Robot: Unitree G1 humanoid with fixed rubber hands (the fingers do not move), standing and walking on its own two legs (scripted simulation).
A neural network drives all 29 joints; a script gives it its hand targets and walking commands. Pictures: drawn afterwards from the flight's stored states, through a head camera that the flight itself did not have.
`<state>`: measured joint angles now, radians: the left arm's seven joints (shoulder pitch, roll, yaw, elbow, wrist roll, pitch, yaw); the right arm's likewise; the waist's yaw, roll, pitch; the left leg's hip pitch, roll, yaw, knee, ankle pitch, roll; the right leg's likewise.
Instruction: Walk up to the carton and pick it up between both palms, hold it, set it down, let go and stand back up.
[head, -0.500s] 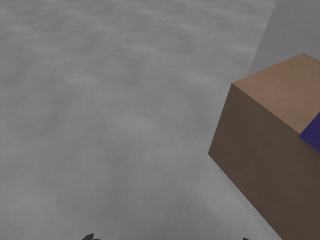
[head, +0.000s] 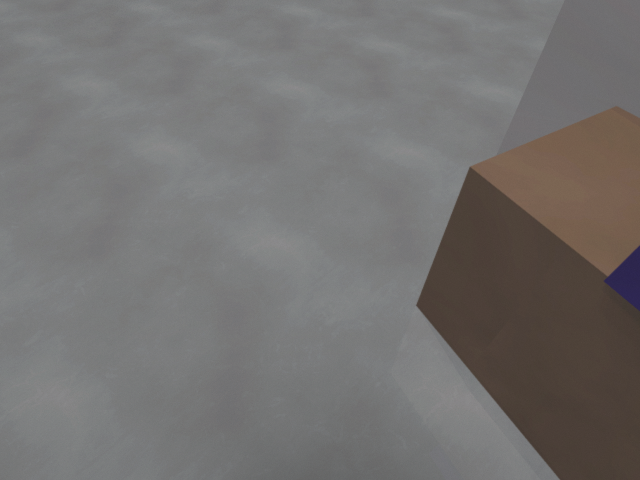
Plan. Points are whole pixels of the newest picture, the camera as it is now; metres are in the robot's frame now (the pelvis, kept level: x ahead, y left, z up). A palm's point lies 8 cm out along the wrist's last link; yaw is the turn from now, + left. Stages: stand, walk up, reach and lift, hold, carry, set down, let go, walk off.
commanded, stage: stand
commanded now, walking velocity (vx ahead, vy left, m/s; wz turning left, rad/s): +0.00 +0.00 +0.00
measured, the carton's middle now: out of the picture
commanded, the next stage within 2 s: walk up in 0.32 s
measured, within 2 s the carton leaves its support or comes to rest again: neither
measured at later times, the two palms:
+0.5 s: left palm out of the picture +0.01 +0.22 -0.14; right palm out of the picture +0.01 -0.22 -0.14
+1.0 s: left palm (241, 419) +0.22 +0.14 -0.12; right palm out of the picture +0.03 -0.40 -0.19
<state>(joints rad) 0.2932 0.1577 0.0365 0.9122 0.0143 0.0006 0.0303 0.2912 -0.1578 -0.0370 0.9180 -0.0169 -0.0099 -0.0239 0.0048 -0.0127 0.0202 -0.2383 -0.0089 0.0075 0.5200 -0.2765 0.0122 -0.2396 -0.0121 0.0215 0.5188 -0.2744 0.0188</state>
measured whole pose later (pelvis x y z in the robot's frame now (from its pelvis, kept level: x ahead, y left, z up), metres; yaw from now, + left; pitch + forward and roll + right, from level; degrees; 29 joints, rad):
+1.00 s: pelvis +0.08 -0.12 -0.04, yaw -23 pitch -3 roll +1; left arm 0.30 0.26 0.07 0.89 0.02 -0.01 -0.04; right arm 0.26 -0.35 -0.07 0.91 -0.09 -0.01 0.00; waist 0.03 0.13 0.11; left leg -0.12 0.20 0.13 0.98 -0.61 0.03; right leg -0.48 -0.04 -0.06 0.85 -0.32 -0.02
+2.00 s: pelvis +0.23 -0.17 -0.03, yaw -59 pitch -3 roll +1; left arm 0.18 0.18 0.03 0.76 0.01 0.02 0.00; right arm 0.27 -0.30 -0.05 0.73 -0.04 0.05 -0.01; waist -0.03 0.08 0.12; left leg -0.35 0.14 0.23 0.84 -0.50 0.01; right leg -0.37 0.05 -0.02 0.77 -0.34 -0.07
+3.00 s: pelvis +0.24 -0.19 +0.00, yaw -72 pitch -1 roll +1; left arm 0.23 0.20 -0.05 1.02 0.00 -0.02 0.04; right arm 0.29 -0.23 0.02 1.00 -0.01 0.00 -0.02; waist 0.00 0.01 0.01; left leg -0.12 -0.01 0.11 0.46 -0.32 0.03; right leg -0.29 0.09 0.13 0.54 -0.22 -0.04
